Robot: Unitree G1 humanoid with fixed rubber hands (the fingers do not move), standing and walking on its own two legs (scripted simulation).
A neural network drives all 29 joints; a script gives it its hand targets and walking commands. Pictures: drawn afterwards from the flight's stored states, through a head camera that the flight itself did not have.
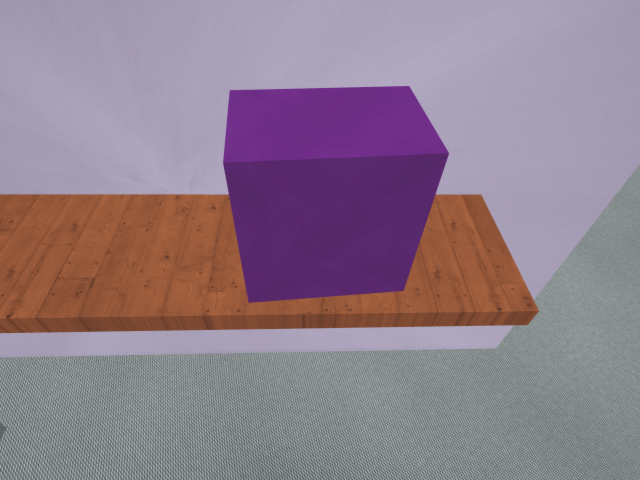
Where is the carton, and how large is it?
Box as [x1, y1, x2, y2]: [223, 86, 448, 302]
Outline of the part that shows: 409,86 230,90 223,164 249,302 403,290 448,154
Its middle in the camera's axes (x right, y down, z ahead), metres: +0.01 -0.06 +0.59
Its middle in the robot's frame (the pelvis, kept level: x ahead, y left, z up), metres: +0.50 -0.02 +0.08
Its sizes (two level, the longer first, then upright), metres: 0.258 0.170 0.274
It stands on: a table, 0.71 m high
